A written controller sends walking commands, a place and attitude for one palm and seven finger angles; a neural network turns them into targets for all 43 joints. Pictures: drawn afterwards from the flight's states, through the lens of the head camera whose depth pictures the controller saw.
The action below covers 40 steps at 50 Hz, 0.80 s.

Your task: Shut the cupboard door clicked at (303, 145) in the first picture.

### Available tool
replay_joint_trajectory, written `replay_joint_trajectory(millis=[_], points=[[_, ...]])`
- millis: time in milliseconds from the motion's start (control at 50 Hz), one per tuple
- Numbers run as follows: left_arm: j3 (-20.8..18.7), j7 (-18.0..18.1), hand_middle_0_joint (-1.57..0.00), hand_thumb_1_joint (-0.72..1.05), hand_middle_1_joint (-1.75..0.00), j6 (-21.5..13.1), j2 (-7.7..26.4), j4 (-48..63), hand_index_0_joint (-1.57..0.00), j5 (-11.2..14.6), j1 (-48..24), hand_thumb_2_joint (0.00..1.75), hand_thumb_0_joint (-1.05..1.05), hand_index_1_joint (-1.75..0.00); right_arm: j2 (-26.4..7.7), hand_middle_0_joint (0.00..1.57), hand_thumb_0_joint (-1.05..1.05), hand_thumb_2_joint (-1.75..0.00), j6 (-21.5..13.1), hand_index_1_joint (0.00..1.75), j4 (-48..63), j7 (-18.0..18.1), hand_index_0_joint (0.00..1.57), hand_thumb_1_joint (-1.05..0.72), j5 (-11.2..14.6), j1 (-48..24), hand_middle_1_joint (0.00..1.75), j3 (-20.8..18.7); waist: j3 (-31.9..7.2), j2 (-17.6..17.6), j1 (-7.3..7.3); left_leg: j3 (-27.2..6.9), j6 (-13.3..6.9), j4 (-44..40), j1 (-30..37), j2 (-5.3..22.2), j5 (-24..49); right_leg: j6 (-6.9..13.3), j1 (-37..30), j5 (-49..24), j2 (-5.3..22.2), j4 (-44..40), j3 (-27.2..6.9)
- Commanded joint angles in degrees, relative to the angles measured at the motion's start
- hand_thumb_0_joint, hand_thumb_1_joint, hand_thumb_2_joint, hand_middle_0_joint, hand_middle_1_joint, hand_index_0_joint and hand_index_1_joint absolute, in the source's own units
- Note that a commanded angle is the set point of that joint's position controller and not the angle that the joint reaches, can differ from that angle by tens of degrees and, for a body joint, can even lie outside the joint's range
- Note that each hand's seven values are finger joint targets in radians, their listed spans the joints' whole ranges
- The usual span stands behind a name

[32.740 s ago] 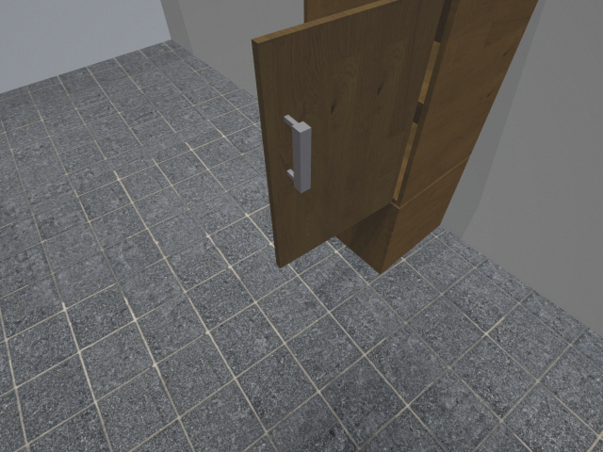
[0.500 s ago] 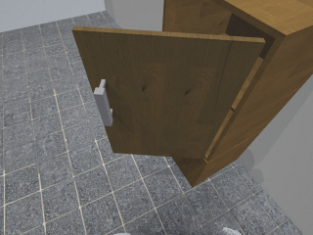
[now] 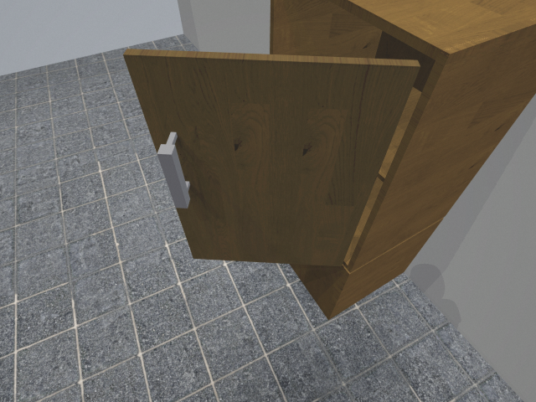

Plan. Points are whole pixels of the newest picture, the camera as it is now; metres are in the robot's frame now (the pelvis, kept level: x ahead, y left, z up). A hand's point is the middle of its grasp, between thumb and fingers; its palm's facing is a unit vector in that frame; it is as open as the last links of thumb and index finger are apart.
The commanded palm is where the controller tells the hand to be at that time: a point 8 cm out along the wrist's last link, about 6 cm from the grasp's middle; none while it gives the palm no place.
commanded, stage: come to a stop and stand still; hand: left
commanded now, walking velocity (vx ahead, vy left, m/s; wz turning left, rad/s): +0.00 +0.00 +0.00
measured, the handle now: (177, 171) +0.48 +0.21 +0.04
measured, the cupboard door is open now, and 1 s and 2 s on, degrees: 56 56 56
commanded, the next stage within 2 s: look again from close up in 0.42 s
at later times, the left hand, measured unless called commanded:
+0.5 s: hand out of the picture -0.03 +0.20 -0.18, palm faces +0.02 -0.99 -0.15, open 7.4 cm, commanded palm none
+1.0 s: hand out of the picture +0.04 +0.21 -0.17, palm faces -0.01 -0.96 -0.27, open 7.4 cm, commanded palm none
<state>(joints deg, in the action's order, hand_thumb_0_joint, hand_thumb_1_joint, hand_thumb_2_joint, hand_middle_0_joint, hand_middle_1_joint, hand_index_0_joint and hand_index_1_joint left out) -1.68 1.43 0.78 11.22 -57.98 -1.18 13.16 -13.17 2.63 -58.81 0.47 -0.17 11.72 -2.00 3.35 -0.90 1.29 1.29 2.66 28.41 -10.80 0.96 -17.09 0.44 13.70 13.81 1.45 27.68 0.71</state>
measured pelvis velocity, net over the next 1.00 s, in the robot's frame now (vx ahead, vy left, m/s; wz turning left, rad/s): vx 0.00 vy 0.01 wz -0.02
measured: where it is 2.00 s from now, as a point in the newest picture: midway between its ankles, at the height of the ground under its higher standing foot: outside the picture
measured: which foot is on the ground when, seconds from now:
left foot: up 0.00-0.00, down 0.02-1.00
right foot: down 0.00-1.00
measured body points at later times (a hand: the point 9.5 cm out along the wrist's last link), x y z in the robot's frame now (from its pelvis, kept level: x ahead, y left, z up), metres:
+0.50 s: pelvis -0.01 +0.03 +0.00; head +0.00 +0.05 +0.45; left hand -0.03 +0.25 -0.17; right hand -0.02 -0.18 -0.15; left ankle -0.03 +0.14 -0.74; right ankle +0.01 -0.11 -0.74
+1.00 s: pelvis +0.00 +0.01 +0.00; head +0.02 -0.01 +0.45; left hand +0.04 +0.26 -0.14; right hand +0.03 -0.22 -0.17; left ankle -0.03 +0.14 -0.74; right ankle +0.01 -0.11 -0.74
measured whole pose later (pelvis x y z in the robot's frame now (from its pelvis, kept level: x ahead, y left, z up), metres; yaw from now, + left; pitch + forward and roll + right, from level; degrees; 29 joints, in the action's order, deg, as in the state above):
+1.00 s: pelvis +0.00 +0.01 +0.00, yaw -1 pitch -1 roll +1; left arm 0.1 1.3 -1.0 10.8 -61.7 -0.8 13.0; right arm -11.4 -1.4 -60.4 1.0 -0.8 14.6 0.4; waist 2.4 2.0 0.2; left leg 2.7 0.4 26.1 -8.1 0.3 -16.9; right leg -1.0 13.7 15.2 2.2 29.9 -0.7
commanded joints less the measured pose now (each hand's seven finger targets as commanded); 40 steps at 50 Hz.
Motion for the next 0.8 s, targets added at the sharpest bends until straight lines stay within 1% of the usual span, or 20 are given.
replay_joint_trajectory(millis=[0, 20, 40, 60, 120, 200, 360, 400, 440, 480, 500, 520, 540, 560, 600, 640, 680, 700, 740, 780], points=[[-1.10, 0.35, -0.20, 0.90, -0.30, -0.24, 5.49, 1.85, -0.20, 0.51, 1.08, 0.90, 0.00, -0.30, -6.69, 0.20, 0.00, -0.90, -2.27, 0.30, 1.58, 0.63, 0.20, -0.90, -0.77, 2.78, 0.30, -0.37, -3.45, 2.34, 0.31, -7.09, -4.65, -8.93, -0.13, 9.26, 8.13, 0.51, -1.69, 0.12, 3.11, -6.13, -4.23], [-1.01, 0.17, -0.20, 0.90, -0.30, -0.12, 5.34, 1.27, -0.20, 0.32, 0.45, 0.90, 0.00, -0.30, -6.25, 0.20, 0.00, -0.90, -2.38, 0.30, 1.40, 0.76, 0.20, -0.90, -0.79, 1.64, 0.30, -0.05, -2.03, 0.40, 0.42, -6.40, -4.26, -9.56, -2.80, 7.86, 4.81, 0.36, -2.67, -0.12, 2.72, -6.95, -4.01], [-1.09, 0.10, -0.20, 0.90, -0.30, 0.42, 5.56, 0.76, -0.20, 0.19, -0.76, 0.90, 0.00, -0.30, -5.84, 0.20, 0.00, -0.90, -2.47, 0.30, 0.58, 0.77, 0.20, -0.90, -0.75, 2.00, 0.30, -0.01, 0.61, 4.82, -0.01, -7.05, -4.15, -12.39, -5.49, 7.21, 2.16, 0.22, -3.61, 0.93, 2.50, -6.25, -3.39], [-0.86, -0.02, -0.20, 0.90, -0.30, 0.57, 5.45, 0.19, -0.20, 0.27, -0.45, 0.90, 0.00, -0.30, -5.56, 0.20, 0.00, -0.90, -2.57, 0.30, 0.30, 0.76, 0.20, -0.90, -0.75, 1.80, 0.30, 0.31, 0.67, 7.47, 0.28, -7.50, -4.05, -14.59, -6.86, 7.27, -0.83, -0.05, -5.14, 0.03, 2.30, -5.48, -2.72], [-0.26, -0.22, -0.20, 0.90, -0.30, 0.23, 4.81, -2.18, -0.20, 0.19, 2.16, 0.90, 0.00, -0.30, -4.88, 0.20, 0.00, -0.90, -2.86, 0.30, -0.09, 0.96, 0.20, -0.90, -0.59, 2.14, 0.30, 0.36, 0.59, 7.29, 0.76, -6.85, -3.83, -16.07, -6.69, 6.31, -4.19, 0.07, -6.33, -2.78, 2.56, -5.79, -2.50], [0.14, -0.22, -0.20, 0.90, -0.30, -0.05, 3.89, -3.80, -0.20, 0.09, 3.29, 0.90, 0.00, -0.30, -3.91, 0.20, 0.00, -0.90, -3.07, 0.30, -1.05, 1.18, 0.20, -0.90, -0.44, 4.44, 0.30, 0.24, 2.15, 4.87, 0.20, -6.73, -3.66, -16.85, -6.50, 5.89, -5.52, -0.16, -5.54, -3.48, 2.75, -6.61, -2.51], [0.61, 0.15, -0.20, 0.90, -0.30, -0.87, 2.40, -5.64, -0.20, 0.21, 5.64, 0.90, 0.00, -0.30, -1.92, 0.20, 0.00, -0.90, -3.84, 0.30, -2.52, 1.57, 0.20, -0.90, -0.11, 7.82, 0.30, 0.47, 0.51, 0.98, -0.53, -4.57, -3.65, -13.69, -1.39, 5.08, 4.79, -0.20, -4.31, -7.15, 3.71, -7.95, -3.67], [0.72, 0.27, -0.20, 0.90, -0.30, -1.04, 2.19, -6.00, -0.20, 0.35, 6.26, 0.90, 0.00, -0.30, -1.52, 0.20, 0.00, -0.90, -3.90, 0.30, -2.97, 1.66, 0.20, -0.90, -0.06, 8.39, 0.30, 0.59, -0.12, 0.93, -0.71, -3.94, -3.57, -12.87, -0.08, 4.95, 6.28, -0.06, -3.94, -7.41, 3.92, -8.25, -4.08], [0.75, 0.36, -0.20, 0.90, -0.30, -1.06, 2.11, -6.05, -0.20, 0.26, 6.09, 0.90, 0.00, -0.30, -1.01, 0.20, 0.00, -0.90, -3.74, 0.30, -3.36, 1.68, 0.20, -0.90, 0.05, 9.09, 0.30, 0.61, 1.72, -0.46, -0.91, -3.67, -3.56, -12.72, -0.92, 4.79, 5.78, -0.01, -3.56, -6.56, 3.70, -8.64, -4.13], [0.83, 0.41, -0.20, 0.90, -0.30, -1.09, 1.70, -6.34, -0.20, 0.39, 6.64, 0.90, 0.00, -0.30, -0.74, 0.20, 0.00, -0.90, -3.87, 0.30, -3.65, 1.72, 0.20, -0.90, -0.07, 9.20, 0.30, 0.64, 1.22, 0.04, -0.88, -3.58, -3.55, -12.36, -0.25, 4.69, 6.71, 0.00, -3.25, -7.10, 3.90, -8.38, -4.31], [1.93, 2.81, -0.20, 0.90, -0.30, -2.80, 3.24, -7.46, -0.20, -0.44, 9.35, 0.90, 0.00, -0.30, -2.97, 0.20, 0.00, -0.90, -5.09, 0.30, -0.10, 0.82, 0.20, -0.90, 0.11, 3.75, 0.30, 1.28, 1.46, 8.67, 0.21, -0.54, -2.47, -2.28, -3.19, 6.00, 17.48, 0.34, -2.50, -16.89, 6.52, -4.31, -4.26], [1.26, 2.22, -0.20, 0.90, -0.30, -2.78, 5.83, -5.13, -0.20, 0.18, 8.66, 0.90, 0.00, -0.30, 0.26, 0.20, 0.00, -0.90, -4.82, 0.30, 1.33, 0.68, 0.20, -0.90, -0.42, 6.19, 0.30, 1.40, -1.55, 9.95, -1.04, -2.25, -2.39, -4.72, -3.64, 2.63, 5.45, 1.44, -3.18, -5.40, 5.84, -3.41, -5.34], [1.24, 1.59, -0.20, 0.90, -0.30, -3.28, 6.17, -4.50, -0.20, 0.16, 7.33, 0.90, 0.00, -0.30, 0.16, 0.20, 0.00, -0.90, -4.91, 0.30, 1.66, 0.32, 0.20, -0.90, -0.98, 6.24, 0.30, 1.75, -1.66, 9.22, -0.72, -2.67, -2.76, -4.48, -4.48, 2.38, 4.41, 1.65, -2.23, -4.29, 5.31, -2.73, -4.86], [1.34, 1.18, -0.20, 0.90, -0.30, -2.99, 5.38, -4.05, -0.20, 0.11, 6.83, 0.90, 0.00, -0.30, -0.43, 0.20, 0.00, -0.90, -5.10, 0.30, 2.22, 0.41, 0.20, -0.90, -0.77, 7.73, 0.30, 1.51, -2.90, 6.71, -1.41, -4.17, -3.44, -5.92, -4.27, 3.74, 3.65, 1.50, -1.78, 0.48, 4.26, -1.63, -3.81], [1.59, 0.89, -0.20, 0.90, -0.30, -2.51, 3.34, -3.77, -0.20, 0.04, 6.53, 0.90, 0.00, -0.30, -1.60, 0.20, 0.00, -0.90, -5.23, 0.30, 2.90, 0.76, 0.20, -0.90, -0.67, 8.43, 0.30, 1.36, -2.22, 3.76, -1.23, -6.06, -4.61, -6.79, -4.92, 5.01, 4.74, 1.15, -1.21, 0.47, 3.14, -0.59, -2.60], [1.60, 0.73, -0.20, 0.90, -0.30, -2.46, 3.12, -3.51, -0.20, 0.07, 5.84, 0.90, 0.00, -0.30, -1.47, 0.20, 0.00, -0.90, -5.29, 0.30, 3.01, 0.99, 0.20, -0.90, -0.71, 8.51, 0.30, 1.45, -0.19, 2.54, -1.14, -5.94, -5.05, -7.07, -5.53, 4.84, 6.95, 1.29, -1.00, -1.42, 3.09, -0.55, -2.65], [1.55, 0.65, -0.20, 0.90, -0.30, -2.40, 3.46, -3.37, -0.20, 0.28, 5.55, 0.90, 0.00, -0.30, -2.09, 0.20, 0.00, -0.90, -5.05, 0.30, 2.78, 0.97, 0.20, -0.90, -0.60, 8.13, 0.30, 1.42, 1.31, 0.47, -1.20, -5.57, -4.84, -7.72, -5.11, 4.37, 4.88, 1.22, 0.19, -0.81, 3.33, -1.43, -3.54], [1.45, 0.64, -0.20, 0.90, -0.30, -2.41, 3.70, -3.26, -0.20, 0.31, 5.23, 0.90, 0.00, -0.30, -2.36, 0.20, 0.00, -0.90, -5.05, 0.30, 2.66, 0.95, 0.20, -0.90, -0.60, 8.21, 0.30, 1.34, 1.53, -0.30, -1.23, -5.46, -4.85, -7.79, -4.74, 4.20, 4.98, 1.22, 0.34, -1.13, 3.43, -1.64, -3.83], [1.19, 0.62, -0.20, 0.90, -0.30, -2.47, 4.27, -2.95, -0.20, 0.26, 4.83, 0.90, 0.00, -0.30, -2.14, 0.20, 0.00, -0.90, -5.17, 0.30, 2.16, 0.94, 0.20, -0.90, -0.65, 8.24, 0.30, 1.39, 1.46, 0.48, -1.20, -4.85, -4.87, -8.11, -4.07, 4.09, 6.78, 1.31, -0.14, -3.03, 3.63, -1.62, -3.64], [1.04, 0.62, -0.20, 0.90, -0.30, -2.58, 5.05, -2.74, -0.20, 0.40, 4.61, 0.90, 0.00, -0.30, -2.94, 0.20, 0.00, -0.90, -5.13, 0.30, 1.80, 0.94, 0.20, -0.90, -0.66, 7.63, 0.30, 1.30, 0.68, -1.01, -1.15, -4.19, -4.72, -7.47, -2.62, 3.79, 7.88, 1.32, -0.27, -4.59, 4.00, -1.97, -4.39]])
